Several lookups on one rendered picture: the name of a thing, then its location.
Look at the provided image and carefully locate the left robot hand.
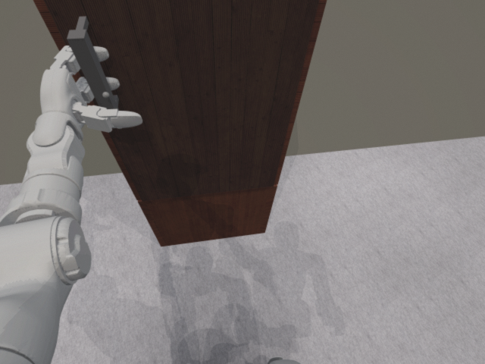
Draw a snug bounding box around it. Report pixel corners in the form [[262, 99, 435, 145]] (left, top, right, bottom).
[[40, 45, 142, 133]]

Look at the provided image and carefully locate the left robot forearm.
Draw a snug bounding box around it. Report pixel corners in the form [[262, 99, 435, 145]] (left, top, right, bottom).
[[0, 111, 85, 227]]

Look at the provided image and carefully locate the left robot upper arm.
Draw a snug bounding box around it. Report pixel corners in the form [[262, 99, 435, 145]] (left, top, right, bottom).
[[0, 215, 92, 364]]

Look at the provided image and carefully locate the cupboard door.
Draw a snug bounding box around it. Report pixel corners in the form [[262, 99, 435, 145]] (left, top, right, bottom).
[[44, 0, 319, 201]]

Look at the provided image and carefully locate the handle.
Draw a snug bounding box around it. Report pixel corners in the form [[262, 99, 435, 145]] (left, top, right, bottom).
[[67, 16, 119, 111]]

